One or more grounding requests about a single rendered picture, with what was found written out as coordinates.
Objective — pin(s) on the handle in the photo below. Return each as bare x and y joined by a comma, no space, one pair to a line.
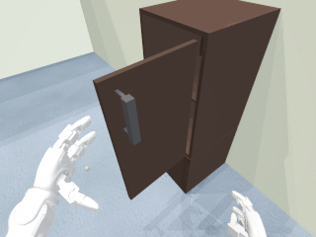
130,116

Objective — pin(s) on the robot right hand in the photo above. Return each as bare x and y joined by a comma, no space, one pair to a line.
251,224

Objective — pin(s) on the cupboard door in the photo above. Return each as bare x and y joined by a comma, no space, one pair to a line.
162,86

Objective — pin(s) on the robot left forearm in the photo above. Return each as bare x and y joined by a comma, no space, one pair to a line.
33,216

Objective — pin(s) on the robot left hand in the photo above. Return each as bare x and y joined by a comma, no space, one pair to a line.
56,161

